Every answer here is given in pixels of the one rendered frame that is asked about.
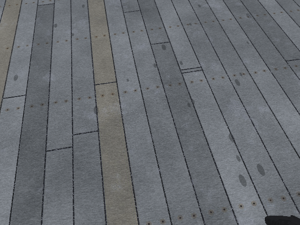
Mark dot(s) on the right robot hand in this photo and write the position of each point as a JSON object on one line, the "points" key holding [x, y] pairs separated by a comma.
{"points": [[282, 220]]}

